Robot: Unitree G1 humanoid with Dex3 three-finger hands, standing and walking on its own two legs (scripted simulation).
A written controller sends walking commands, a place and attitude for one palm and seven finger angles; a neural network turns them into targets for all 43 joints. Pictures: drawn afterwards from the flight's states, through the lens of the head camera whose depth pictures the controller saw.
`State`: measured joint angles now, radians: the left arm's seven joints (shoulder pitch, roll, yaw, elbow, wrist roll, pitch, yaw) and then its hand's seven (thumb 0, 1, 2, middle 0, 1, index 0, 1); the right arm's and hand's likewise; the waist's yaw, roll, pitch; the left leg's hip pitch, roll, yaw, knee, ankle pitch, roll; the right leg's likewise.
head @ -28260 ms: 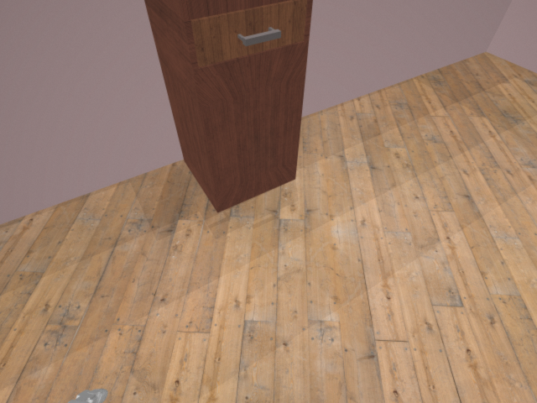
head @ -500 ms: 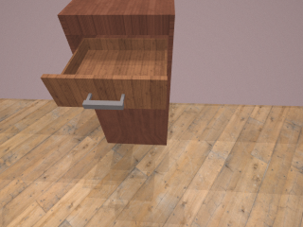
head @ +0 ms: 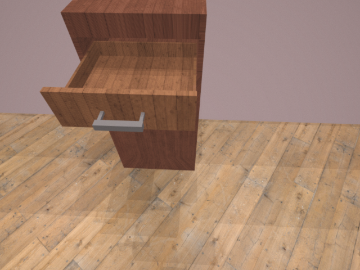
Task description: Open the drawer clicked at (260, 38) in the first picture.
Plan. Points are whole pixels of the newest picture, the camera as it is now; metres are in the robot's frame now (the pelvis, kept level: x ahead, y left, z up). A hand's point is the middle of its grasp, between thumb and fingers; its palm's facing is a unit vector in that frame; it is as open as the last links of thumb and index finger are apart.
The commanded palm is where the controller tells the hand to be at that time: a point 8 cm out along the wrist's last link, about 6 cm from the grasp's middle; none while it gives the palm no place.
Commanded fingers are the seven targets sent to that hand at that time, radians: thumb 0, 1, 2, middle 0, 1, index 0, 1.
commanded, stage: look to check the result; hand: left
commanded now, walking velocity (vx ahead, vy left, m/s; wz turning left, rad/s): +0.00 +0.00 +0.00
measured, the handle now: (120, 120) +0.48 +0.19 +0.03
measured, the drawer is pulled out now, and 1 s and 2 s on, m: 0.29 0.29 0.29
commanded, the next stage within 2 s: stand and wait in 0.36 s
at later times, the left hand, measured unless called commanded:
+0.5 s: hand out of the picture +0.03 +0.17 -0.17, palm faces +0.04 -0.98 -0.21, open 7.4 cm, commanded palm none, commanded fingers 0.00 0.90 0.90 -0.20 -0.30 -0.20 -0.30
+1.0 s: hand out of the picture +0.05 +0.18 -0.17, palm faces +0.03 -0.97 -0.23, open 7.4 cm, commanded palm none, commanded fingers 0.00 0.90 0.90 -0.20 -0.30 -0.20 -0.30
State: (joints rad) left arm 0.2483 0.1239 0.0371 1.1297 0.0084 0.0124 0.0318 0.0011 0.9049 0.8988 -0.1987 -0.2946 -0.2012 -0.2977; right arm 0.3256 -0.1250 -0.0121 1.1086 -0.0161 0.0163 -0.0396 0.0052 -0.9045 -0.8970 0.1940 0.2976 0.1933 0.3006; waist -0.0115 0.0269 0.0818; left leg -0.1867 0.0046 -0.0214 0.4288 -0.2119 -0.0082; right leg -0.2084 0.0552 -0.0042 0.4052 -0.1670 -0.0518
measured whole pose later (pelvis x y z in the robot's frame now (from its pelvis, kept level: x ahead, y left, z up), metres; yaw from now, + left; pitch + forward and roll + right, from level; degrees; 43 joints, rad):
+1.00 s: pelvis +0.02 +0.00 +0.00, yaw -1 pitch -2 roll +0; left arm 0.21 0.17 0.04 1.14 0.01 0.00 0.03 0.00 0.90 0.90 -0.20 -0.29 -0.20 -0.30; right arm 0.26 -0.16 -0.01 1.12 -0.01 0.01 -0.04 0.01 -0.90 -0.90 0.20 0.30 0.19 0.30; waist -0.01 0.03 0.08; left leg -0.12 0.01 -0.01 0.38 -0.22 -0.01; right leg -0.15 0.06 0.01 0.37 -0.18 -0.05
